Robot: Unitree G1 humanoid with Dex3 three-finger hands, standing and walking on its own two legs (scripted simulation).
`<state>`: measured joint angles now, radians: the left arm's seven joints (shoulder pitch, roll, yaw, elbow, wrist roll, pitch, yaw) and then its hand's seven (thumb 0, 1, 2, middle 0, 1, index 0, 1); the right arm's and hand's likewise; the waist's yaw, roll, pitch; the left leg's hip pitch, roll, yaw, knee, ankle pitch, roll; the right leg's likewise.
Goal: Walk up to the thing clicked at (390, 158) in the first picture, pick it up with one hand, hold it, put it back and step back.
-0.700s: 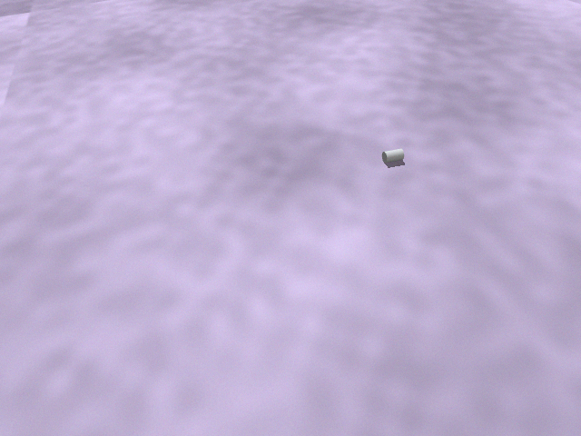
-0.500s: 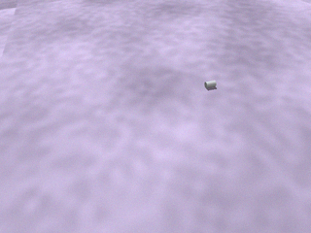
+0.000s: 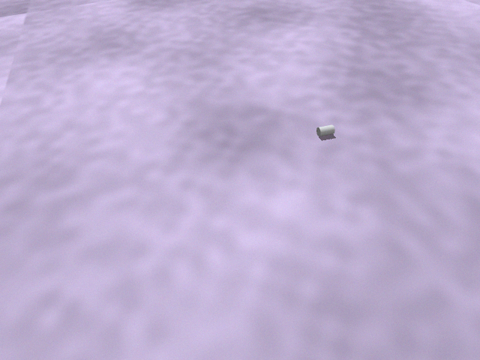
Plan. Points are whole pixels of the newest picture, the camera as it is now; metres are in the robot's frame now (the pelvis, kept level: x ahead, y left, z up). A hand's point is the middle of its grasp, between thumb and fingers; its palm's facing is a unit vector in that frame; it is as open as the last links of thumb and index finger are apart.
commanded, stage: stand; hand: left
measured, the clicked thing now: (325, 130) +1.58 -0.51 -0.75
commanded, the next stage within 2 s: walk up in 0.42 s
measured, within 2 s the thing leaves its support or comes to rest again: neither
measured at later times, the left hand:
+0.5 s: hand out of the picture +0.08 +0.26 -0.16, palm faces -0.02 -0.95 -0.32, open 7.4 cm
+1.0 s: hand (189, 350) +0.19 +0.13 -0.16, palm faces +0.07 -0.95 -0.30, open 7.4 cm
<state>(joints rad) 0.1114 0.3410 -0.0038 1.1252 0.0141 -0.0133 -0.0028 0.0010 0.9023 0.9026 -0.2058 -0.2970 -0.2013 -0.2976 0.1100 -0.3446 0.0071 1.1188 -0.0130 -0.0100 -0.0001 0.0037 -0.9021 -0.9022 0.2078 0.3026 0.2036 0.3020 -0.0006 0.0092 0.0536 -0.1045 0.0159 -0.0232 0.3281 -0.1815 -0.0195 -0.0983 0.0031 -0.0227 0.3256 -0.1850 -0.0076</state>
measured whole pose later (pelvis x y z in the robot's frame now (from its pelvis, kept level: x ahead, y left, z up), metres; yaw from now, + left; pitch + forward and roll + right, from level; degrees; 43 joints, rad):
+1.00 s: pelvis +0.15 -0.14 -0.01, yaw +3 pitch -3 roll -2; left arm 0.26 0.41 0.09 0.90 0.04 0.00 -0.12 0.00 0.90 0.90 -0.21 -0.30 -0.20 -0.30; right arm 0.28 -0.44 -0.07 0.96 -0.01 -0.09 0.03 0.01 -0.90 -0.90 0.21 0.30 0.20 0.30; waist 0.05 -0.01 0.03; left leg -0.48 0.05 0.07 0.87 -0.39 0.03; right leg -0.17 0.00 -0.11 0.49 -0.28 -0.05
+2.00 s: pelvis +0.60 -0.36 -0.03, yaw +3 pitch -2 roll +1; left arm 0.33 0.43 0.07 0.83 0.04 0.04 -0.09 0.01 0.90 0.90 -0.20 -0.30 -0.20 -0.30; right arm 0.32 -0.41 -0.04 0.85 0.00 -0.13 -0.03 0.00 -0.90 -0.90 0.21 0.30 0.21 0.30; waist 0.01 -0.11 0.08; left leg -0.38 0.05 0.13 0.68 -0.25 0.04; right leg -0.37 0.04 0.00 1.15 -0.46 -0.03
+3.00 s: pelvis +0.93 -0.68 -0.04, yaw +3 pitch -2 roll +2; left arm 0.26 0.49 0.12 0.82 0.04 0.05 -0.14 0.00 0.90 0.90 -0.21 -0.30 -0.20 -0.30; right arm 0.36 -0.50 -0.07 0.92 -0.03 -0.10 -0.03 0.00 -0.89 -0.90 0.21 0.30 0.21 0.30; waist -0.02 -0.08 0.04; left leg -0.29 0.19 0.06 0.71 -0.38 -0.02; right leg -0.46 -0.14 0.01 0.77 -0.33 0.00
